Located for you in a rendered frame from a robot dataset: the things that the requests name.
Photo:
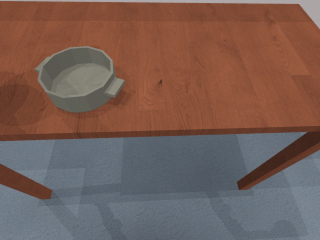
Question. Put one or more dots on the pot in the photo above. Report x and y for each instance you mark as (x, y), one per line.
(79, 79)

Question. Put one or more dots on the table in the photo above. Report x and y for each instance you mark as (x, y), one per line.
(189, 69)

